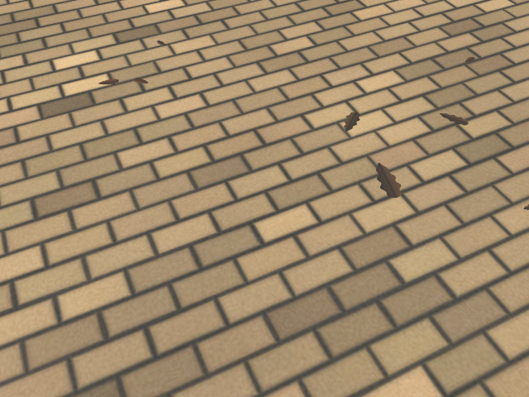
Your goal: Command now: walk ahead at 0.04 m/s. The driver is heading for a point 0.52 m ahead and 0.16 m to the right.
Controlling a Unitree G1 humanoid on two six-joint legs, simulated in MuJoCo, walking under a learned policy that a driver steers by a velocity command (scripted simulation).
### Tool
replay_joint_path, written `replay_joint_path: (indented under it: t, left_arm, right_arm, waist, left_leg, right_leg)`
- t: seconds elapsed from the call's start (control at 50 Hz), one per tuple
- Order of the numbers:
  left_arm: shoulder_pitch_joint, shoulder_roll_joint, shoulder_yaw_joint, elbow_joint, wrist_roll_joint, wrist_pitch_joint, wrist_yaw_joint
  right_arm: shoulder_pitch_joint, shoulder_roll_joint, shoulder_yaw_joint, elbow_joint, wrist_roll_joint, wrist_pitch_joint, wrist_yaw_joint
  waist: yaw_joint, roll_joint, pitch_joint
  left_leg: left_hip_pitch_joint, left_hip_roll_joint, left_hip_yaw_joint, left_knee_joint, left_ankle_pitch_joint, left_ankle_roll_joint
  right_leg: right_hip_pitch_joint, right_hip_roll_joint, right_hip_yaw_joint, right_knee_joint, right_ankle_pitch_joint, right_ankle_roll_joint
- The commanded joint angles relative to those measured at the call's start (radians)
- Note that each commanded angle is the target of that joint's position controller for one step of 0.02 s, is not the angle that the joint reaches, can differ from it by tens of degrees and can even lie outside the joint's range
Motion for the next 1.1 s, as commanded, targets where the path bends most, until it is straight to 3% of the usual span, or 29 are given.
replay_joint_path:
  t: [0.02, 0.06, 0.1, 0.14, 0.18, 0.2, 0.22, 0.24, 0.26, 0.28, 0.3, 0.34, 0.38, 0.42, 0.48, 0.58, 0.62, 0.66, 0.68, 0.7, 0.72, 0.74, 0.76, 0.78, 0.82, 0.88, 0.96, 1.02, 1.1]
  left_arm:
    - [0.04, 0.095, 0.016, -0.006, -0.001, -0.006, 0.005]
    - [0.034, 0.095, 0.018, -0.001, -0.011, -0.005, 0.008]
    - [-0.001, 0.08, 0.013, -0.025, -0.014, -0.027, 0.003]
    - [-0.011, 0.046, 0.005, -0.038, -0.022, -0.064, -0.014]
    - [0.048, 0.042, 0.006, -0.023, -0.034, -0.091, -0.033]
    - [0.133, 0.041, 0.009, 0.01, -0.035, -0.099, -0.039]
    - [0.226, 0.071, 0.021, 0.051, -0.026, -0.102, -0.041]
    - [0.346, 0.173, 0.047, 0.08, -0.021, -0.106, -0.042]
    - [0.402, 0.252, 0.058, 0.084, -0.006, -0.116, -0.058]
    - [0.307, 0.182, 0.037, 0.059, 0.002, -0.125, -0.058]
    - [0.252, 0.13, 0.024, 0.034, -0.005, -0.13, -0.057]
    - [0.215, 0.108, 0.014, 0.017, -0.012, -0.125, -0.06]
    - [0.266, 0.066, -0.001, 0.029, -0.003, -0.11, -0.054]
    - [0.293, 0.082, -0.002, 0.03, -0.001, -0.097, -0.041]
    - [0.29, 0.126, 0.004, 0.016, 0.002, -0.088, -0.025]
    - [0.316, 0.145, 0.018, 0.029, -0.022, -0.088, -0.019]
    - [0.286, 0.167, 0.029, 0.017, -0.02, -0.08, -0.019]
    - [0.246, 0.168, 0.03, -0.006, -0.007, -0.067, -0.024]
    - [0.242, 0.129, 0.014, -0.039, 0.012, -0.066, -0.027]
    - [0.403, -0.051, -0.03, -0.044, -0.005, -0.082, -0.034]
    - [0.342, 0.066, -0.002, -0.034, -0.038, -0.099, -0.033]
    - [0.233, 0.131, 0.021, -0.074, -0.062, -0.106, -0.03]
    - [0.186, 0.126, 0.024, -0.083, -0.058, -0.106, -0.021]
    - [0.168, 0.11, 0.031, -0.083, -0.042, -0.099, -0.015]
    - [0.204, 0.062, 0.036, -0.082, -0.041, -0.071, -0.019]
    - [0.144, 0.054, 0.044, -0.133, -0.034, -0.041, -0.019]
    - [0.029, 0.043, 0.035, -0.19, -0.01, -0.054, -0.035]
    - [-0.085, 0.028, 0.019, -0.223, -0.001, -0.064, -0.06]
    - [-0.103, 0.091, 0.032, -0.257, 0.004, -0.062, -0.075]
  right_arm:
    - [0.04, -0.099, -0.018, -0.007, 0.001, -0.008, -0.006]
    - [0.05, -0.135, -0.03, 0.001, 0.013, -0.001, -0.011]
    - [0.082, -0.168, -0.038, 0.002, 0.021, -0.012, -0.01]
    - [0.111, -0.205, -0.052, 0.014, 0.031, -0.032, -0.004]
    - [0.03, -0.186, -0.046, -0.009, 0.035, -0.041, 0.0]
    - [-0.035, -0.167, -0.039, -0.03, 0.04, -0.04, 0.004]
    - [-0.077, -0.132, -0.029, -0.049, 0.035, -0.043, 0.005]
    - [-0.1, -0.061, -0.011, -0.075, 0.027, -0.054, 0.006]
    - [-0.115, -0.085, -0.02, -0.113, 0.039, -0.073, -0.001]
    - [-0.091, -0.125, -0.029, -0.102, 0.054, -0.087, 0.004]
    - [-0.055, -0.119, -0.028, -0.078, 0.055, -0.097, 0.016]
    - [-0.074, -0.131, -0.039, -0.067, 0.035, -0.108, 0.025]
    - [-0.107, -0.107, -0.04, -0.074, 0.025, -0.108, 0.04]
    - [-0.165, -0.07, -0.029, -0.096, 0.024, -0.101, 0.048]
    - [-0.3, -0.039, -0.009, -0.149, 0.028, -0.099, 0.055]
    - [-0.383, -0.092, -0.012, -0.198, 0.036, -0.102, 0.072]
    - [-0.322, -0.137, -0.029, -0.194, 0.033, -0.11, 0.071]
    - [-0.058, -0.211, -0.071, -0.123, 0.038, -0.108, 0.055]
    - [0.134, -0.279, -0.09, -0.087, 0.023, -0.103, 0.041]
    - [0.195, -0.337, -0.097, -0.059, 0.007, -0.098, 0.05]
    - [0.155, -0.225, -0.069, -0.065, 0.01, -0.101, 0.054]
    - [0.051, -0.174, -0.053, -0.077, 0.015, -0.108, 0.052]
    - [-0.032, -0.149, -0.046, -0.087, 0.014, -0.114, 0.053]
    - [-0.075, -0.12, -0.04, -0.083, 0.007, -0.119, 0.056]
    - [-0.104, -0.092, -0.036, -0.064, -0.009, -0.126, 0.058]
    - [-0.095, -0.121, -0.045, -0.039, -0.005, -0.136, 0.048]
    - [-0.074, -0.164, -0.049, -0.018, -0.015, -0.123, 0.028]
    - [-0.018, -0.193, -0.049, 0.002, 0.0, -0.105, 0.016]
    - [0.004, -0.228, -0.058, 0.032, 0.029, -0.072, 0.013]
  waist:
    - [-0.002, 0.017, -0.026]
    - [-0.014, 0.053, 0.023]
    - [-0.036, 0.121, 0.098]
    - [-0.041, 0.21, 0.123]
    - [0.018, 0.198, 0.135]
    - [0.069, 0.167, 0.123]
    - [0.1, 0.078, 0.096]
    - [0.123, -0.181, 0.037]
    - [0.124, -0.308, 0.036]
    - [0.068, -0.173, 0.089]
    - [0.043, -0.124, 0.109]
    - [0.033, -0.085, 0.095]
    - [0.044, -0.104, 0.057]
    - [0.053, -0.093, 0.051]
    - [0.073, -0.088, 0.082]
    - [0.048, -0.097, 0.12]
    - [-0.01, -0.108, 0.065]
    - [-0.147, -0.115, -0.115]
    - [-0.21, -0.034, -0.273]
    - [-0.115, 0.278, -0.464]
    - [-0.139, 0.215, -0.383]
    - [-0.115, 0.166, -0.199]
    - [-0.08, 0.086, -0.12]
    - [-0.053, 0.063, -0.071]
    - [-0.001, 0.102, -0.052]
    - [0.016, 0.082, 0.005]
    - [0.011, 0.041, 0.036]
    - [-0.035, 0.029, 0.005]
    - [-0.01, 0.066, -0.045]
  left_leg:
    - [-0.038, 0.021, -0.014, -0.115, 0.069, 0.017]
    - [-0.086, 0.026, -0.048, -0.145, -0.317, 0.06]
    - [-0.119, 0.123, -0.194, -0.234, -0.536, 0.127]
    - [-0.133, 0.26, -0.4, -0.328, -0.576, 0.212]
    - [-0.19, 0.263, -0.377, -0.309, -0.486, 0.208]
    - [-0.26, 0.205, -0.285, -0.255, -0.406, 0.166]
    - [-0.327, 0.123, -0.169, -0.101, -0.257, 0.116]
    - [-0.444, -0.009, 0.03, 0.234, -0.144, 0.037]
    - [-0.585, -0.048, 0.019, 0.455, -0.279, 0.025]
    - [-0.642, 0.023, -0.046, 0.598, -0.234, 0.043]
    - [-0.665, 0.06, -0.045, 0.632, -0.13, 0.063]
    - [-0.678, 0.111, -0.007, 0.575, 0.022, 0.074]
    - [-0.627, 0.118, 0.04, 0.508, 0.1, 0.055]
    - [-0.612, 0.107, 0.074, 0.409, 0.15, 0.026]
    - [-0.502, 0.073, 0.109, 0.183, 0.263, 0.001]
    - [-0.407, 0.057, 0.078, 0.028, 0.313, 0.034]
    - [-0.301, 0.029, 0.079, 0.004, 0.268, 0.059]
    - [0.065, -0.004, 0.099, -0.004, 0.248, 0.104]
    - [0.393, 0.181, -0.1, 0.03, 0.171, 0.161]
    - [0.677, 0.448, -0.586, -0.116, -0.083, 0.313]
    - [0.561, 0.426, -0.679, -0.246, -0.194, 0.282]
    - [0.4, 0.399, -0.502, -0.264, -0.159, 0.229]
    - [0.246, 0.366, -0.366, -0.287, -0.028, 0.204]
    - [0.127, 0.327, -0.252, -0.315, 0.076, 0.185]
    - [0.019, 0.277, -0.109, -0.365, 0.142, 0.171]
    - [-0.035, 0.285, -0.006, -0.419, 0.198, 0.197]
    - [-0.051, 0.238, 0.148, -0.385, 0.556, 0.201]
    - [0.0, 0.233, 0.187, -0.335, 0.664, 0.192]
    - [0.147, 0.277, 0.16, -0.183, 0.717, 0.15]
  right_leg:
    - [0.023, 0.019, -0.029, -0.065, 0.052, -0.014]
    - [-0.053, 0.066, -0.075, 0.003, -0.236, -0.036]
    - [-0.172, 0.07, -0.084, 0.097, -0.306, -0.056]
    - [-0.201, 0.048, -0.077, 0.243, -0.187, -0.073]
    - [-0.113, 0.023, -0.063, 0.146, -0.189, -0.12]
    - [0.044, 0.032, -0.067, -0.001, -0.142, -0.137]
    - [0.183, 0.006, 0.006, -0.078, -0.079, -0.136]
    - [0.303, -0.174, 0.323, -0.245, -0.24, -0.204]
    - [0.327, -0.353, 0.695, -0.375, -0.315, -0.325]
    - [0.289, -0.367, 0.674, -0.364, -0.307, -0.334]
    - [0.285, -0.315, 0.546, -0.357, -0.261, -0.3]
    - [0.31, -0.248, 0.358, -0.365, -0.055, -0.234]
    - [0.314, -0.19, 0.217, -0.366, 0.182, -0.211]
    - [0.299, -0.171, 0.143, -0.369, 0.304, -0.219]
    - [0.184, -0.148, 0.078, -0.408, 0.289, -0.218]
    - [0.212, -0.21, 0.082, -0.401, 0.351, -0.215]
    - [0.262, -0.225, 0.085, -0.304, 0.587, -0.195]
    - [0.192, -0.159, 0.044, 0.0, 0.818, -0.152]
    - [-0.031, -0.101, 0.025, 0.299, 0.54, -0.123]
    - [-0.357, 0.082, 0.01, 0.659, -0.232, -0.068]
    - [-0.438, 0.046, 0.118, 0.793, -0.291, -0.08]
    - [-0.501, -0.002, 0.092, 0.821, -0.204, -0.093]
    - [-0.461, -0.053, 0.072, 0.792, -0.11, -0.096]
    - [-0.414, -0.081, 0.069, 0.748, -0.056, -0.095]
    - [-0.324, -0.115, 0.072, 0.7, -0.013, -0.098]
    - [-0.392, -0.134, 0.066, 0.65, 0.033, -0.09]
    - [-0.375, -0.095, 0.027, 0.356, 0.212, -0.062]
    - [-0.299, -0.054, -0.048, 0.178, 0.318, -0.057]
    - [-0.247, -0.015, -0.049, 0.057, 0.23, -0.104]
